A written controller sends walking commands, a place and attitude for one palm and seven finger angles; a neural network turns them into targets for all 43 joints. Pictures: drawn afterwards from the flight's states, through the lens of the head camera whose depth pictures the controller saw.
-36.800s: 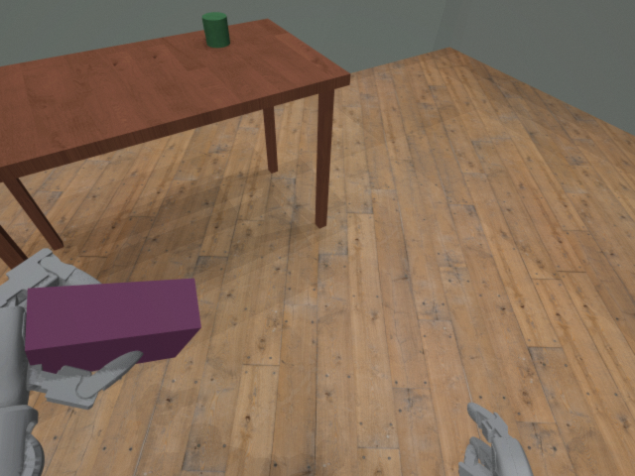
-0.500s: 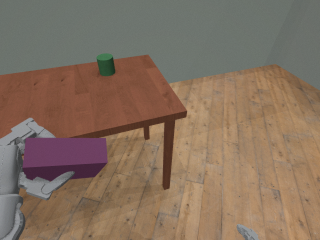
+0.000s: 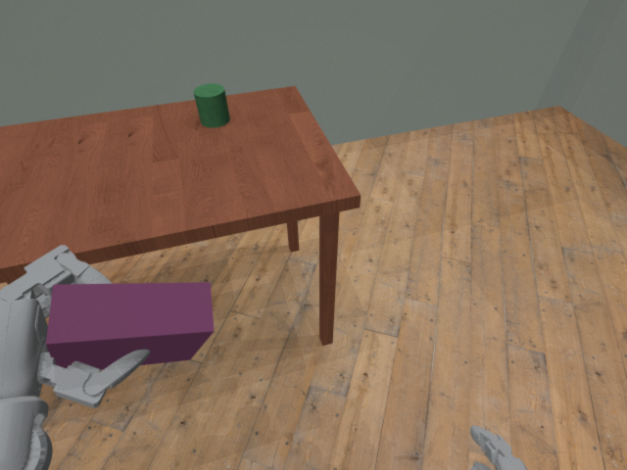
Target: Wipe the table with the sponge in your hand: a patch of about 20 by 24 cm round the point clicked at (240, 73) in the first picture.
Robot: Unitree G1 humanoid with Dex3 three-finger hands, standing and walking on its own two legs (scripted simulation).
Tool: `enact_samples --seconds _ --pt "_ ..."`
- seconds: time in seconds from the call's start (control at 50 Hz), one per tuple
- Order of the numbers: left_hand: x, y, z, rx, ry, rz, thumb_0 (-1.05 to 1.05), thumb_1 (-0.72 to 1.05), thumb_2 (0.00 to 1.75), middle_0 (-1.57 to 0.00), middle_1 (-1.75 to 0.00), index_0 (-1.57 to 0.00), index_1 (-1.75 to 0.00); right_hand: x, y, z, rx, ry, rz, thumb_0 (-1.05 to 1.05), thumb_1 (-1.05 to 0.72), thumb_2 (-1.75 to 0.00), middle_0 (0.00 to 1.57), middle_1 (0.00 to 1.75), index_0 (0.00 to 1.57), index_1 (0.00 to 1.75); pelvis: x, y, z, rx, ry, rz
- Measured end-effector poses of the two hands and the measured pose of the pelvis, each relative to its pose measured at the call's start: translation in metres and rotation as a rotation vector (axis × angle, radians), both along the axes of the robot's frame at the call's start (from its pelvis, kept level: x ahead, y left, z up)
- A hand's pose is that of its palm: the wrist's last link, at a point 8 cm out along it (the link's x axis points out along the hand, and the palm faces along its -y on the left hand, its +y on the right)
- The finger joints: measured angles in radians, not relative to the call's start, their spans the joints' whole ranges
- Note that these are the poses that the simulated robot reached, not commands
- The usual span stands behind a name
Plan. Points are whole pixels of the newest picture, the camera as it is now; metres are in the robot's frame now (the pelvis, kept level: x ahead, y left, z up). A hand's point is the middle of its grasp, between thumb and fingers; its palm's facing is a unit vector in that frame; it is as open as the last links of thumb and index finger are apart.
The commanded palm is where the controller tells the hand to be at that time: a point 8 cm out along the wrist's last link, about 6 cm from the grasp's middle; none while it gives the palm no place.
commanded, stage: stop stepping back and stand still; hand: left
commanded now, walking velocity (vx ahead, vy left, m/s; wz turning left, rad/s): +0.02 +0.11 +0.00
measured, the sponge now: (157, 327) +0.23 +0.18 +0.14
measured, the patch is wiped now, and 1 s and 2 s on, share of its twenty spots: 1.00 1.00 1.00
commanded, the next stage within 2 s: stand and wait in 0.14 s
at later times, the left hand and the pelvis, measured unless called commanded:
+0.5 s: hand (72, 308) +0.23 +0.26 +0.16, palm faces +0.37 -0.85 -0.38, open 9.4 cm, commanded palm +0.18 +0.30 +0.19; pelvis +0.02 +0.03 +0.01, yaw -1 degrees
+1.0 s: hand (54, 298) +0.24 +0.29 +0.16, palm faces +0.36 -0.86 -0.36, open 9.4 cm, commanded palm +0.19 +0.33 +0.19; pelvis +0.03 +0.05 +0.01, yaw -1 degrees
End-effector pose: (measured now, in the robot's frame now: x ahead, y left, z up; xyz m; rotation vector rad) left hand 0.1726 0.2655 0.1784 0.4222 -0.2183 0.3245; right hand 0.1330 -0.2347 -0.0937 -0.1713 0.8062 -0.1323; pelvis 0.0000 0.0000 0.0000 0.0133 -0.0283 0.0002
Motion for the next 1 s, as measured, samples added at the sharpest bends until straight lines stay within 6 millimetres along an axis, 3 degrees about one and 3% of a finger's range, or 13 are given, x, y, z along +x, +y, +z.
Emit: enact_samples --seconds 0.1,0.24,0.36,0.52,0.72,1.0 --pt "0.002 -0.005 0.010 0.036 0.004 -0.016 -0.02 -0.48 1.08 -0.80 -1.40 -0.82 -1.42 0.007 -0.009 0.020 -0.032 -0.041 -0.024 0.01 -0.91 -0.90 0.20 0.30 0.20 0.30 0.004 -0.005 0.008 0.029 0.019 -0.006" --pt "0.008 0.009 0.004 0.049 0.040 0.015 -0.02 -0.48 1.08 -0.80 -1.40 -0.82 -1.42 0.031 -0.013 0.025 -0.053 -0.109 -0.037 0.01 -0.91 -0.90 0.20 0.30 0.20 0.30 0.009 0.003 0.003 -0.004 0.011 -0.006" --pt "0.012 0.021 -0.006 0.005 0.076 0.043 -0.02 -0.48 1.08 -0.80 -1.40 -0.82 -1.42 0.045 0.002 0.030 -0.054 -0.119 -0.007 0.01 -0.91 -0.90 0.20 0.30 0.20 0.30 0.016 0.012 0.006 -0.013 0.008 -0.002" --pt "0.022 0.037 -0.004 -0.010 0.059 0.041 -0.02 -0.48 1.08 -0.80 -1.40 -0.82 -1.42 0.057 0.034 0.034 -0.031 -0.119 0.024 0.01 -0.91 -0.90 0.20 0.30 0.20 0.30 0.021 0.027 0.009 -0.021 0.010 -0.011" --pt "0.027 0.051 -0.007 -0.031 0.064 0.035 -0.02 -0.48 1.08 -0.80 -1.40 -0.82 -1.42 0.060 0.056 0.038 -0.024 -0.116 0.036 0.01 -0.90 -0.90 0.20 0.30 0.21 0.30 0.024 0.041 0.010 -0.028 0.016 -0.020" --pt "0.032 0.060 -0.007 -0.036 0.060 0.034 -0.02 -0.48 1.08 -0.80 -1.40 -0.82 -1.42 0.051 0.054 0.036 -0.050 -0.088 0.005 0.01 -0.91 -0.90 0.20 0.30 0.20 0.30 0.026 0.050 0.011 -0.030 0.019 -0.025"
